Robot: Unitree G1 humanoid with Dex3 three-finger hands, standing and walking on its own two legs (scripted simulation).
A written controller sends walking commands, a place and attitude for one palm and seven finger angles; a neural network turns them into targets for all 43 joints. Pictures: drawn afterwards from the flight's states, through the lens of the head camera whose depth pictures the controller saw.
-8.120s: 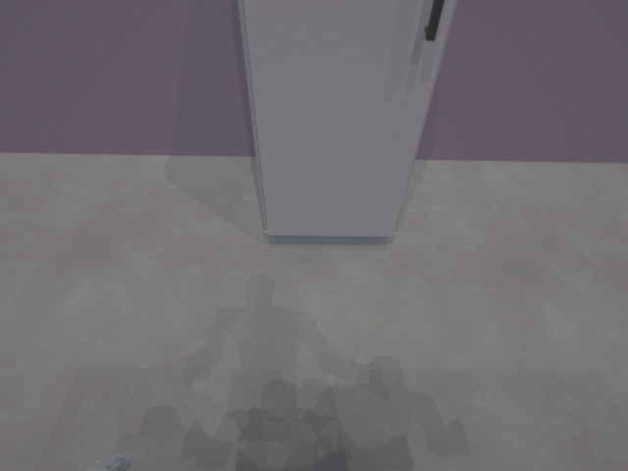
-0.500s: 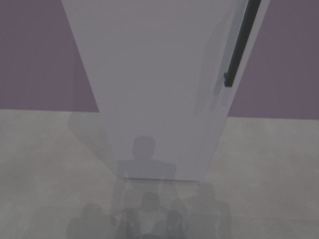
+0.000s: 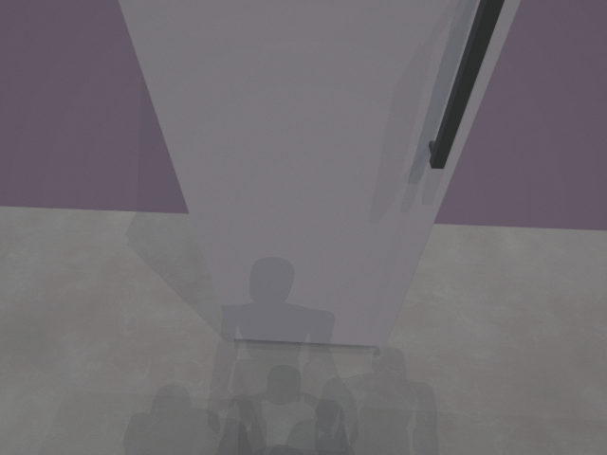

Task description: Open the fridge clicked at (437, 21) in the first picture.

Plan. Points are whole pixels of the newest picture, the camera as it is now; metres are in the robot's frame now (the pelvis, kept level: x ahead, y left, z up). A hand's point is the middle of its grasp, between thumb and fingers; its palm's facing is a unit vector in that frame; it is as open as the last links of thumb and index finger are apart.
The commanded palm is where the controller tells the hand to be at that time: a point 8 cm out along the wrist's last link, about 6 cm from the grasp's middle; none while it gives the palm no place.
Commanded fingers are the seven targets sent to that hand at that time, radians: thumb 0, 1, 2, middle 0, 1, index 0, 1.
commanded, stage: shuffle to correct the standing spot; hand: right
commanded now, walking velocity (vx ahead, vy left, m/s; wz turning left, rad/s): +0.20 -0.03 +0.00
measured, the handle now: (463, 67) +0.55 -0.18 +0.26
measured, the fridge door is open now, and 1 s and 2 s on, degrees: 0 0 0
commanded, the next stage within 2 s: come to a stop and stand still in 0.30 s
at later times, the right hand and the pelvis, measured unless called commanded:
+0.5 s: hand out of the picture +0.11 -0.17 -0.18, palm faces +0.01 +0.98 -0.20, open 7.2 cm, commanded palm none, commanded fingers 0.00 -0.90 -0.90 0.20 0.30 0.20 0.30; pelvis +0.10 +0.00 -0.01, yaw +0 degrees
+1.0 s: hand out of the picture +0.13 -0.21 -0.19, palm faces +0.08 +0.98 -0.18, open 7.3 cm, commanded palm none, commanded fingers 0.00 -0.90 -0.90 0.20 0.30 0.20 0.30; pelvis +0.11 -0.03 -0.01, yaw +0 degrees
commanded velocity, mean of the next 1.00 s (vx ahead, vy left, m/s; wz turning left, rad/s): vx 0.00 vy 0.00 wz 0.00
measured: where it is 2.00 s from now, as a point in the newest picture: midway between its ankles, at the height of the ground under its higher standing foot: outside the picture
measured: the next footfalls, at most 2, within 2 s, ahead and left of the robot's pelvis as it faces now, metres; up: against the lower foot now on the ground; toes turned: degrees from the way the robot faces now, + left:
left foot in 0.52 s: +0.16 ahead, +0.11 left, +0.00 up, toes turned +8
right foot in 0.80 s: +0.17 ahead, -0.12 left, +0.00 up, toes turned -6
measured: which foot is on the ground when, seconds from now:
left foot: down 0.00-0.28, up 0.30-0.50, down 0.52-0.82, up 0.84-1.00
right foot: down 0.00-0.54, up 0.56-0.78, down 0.80-1.00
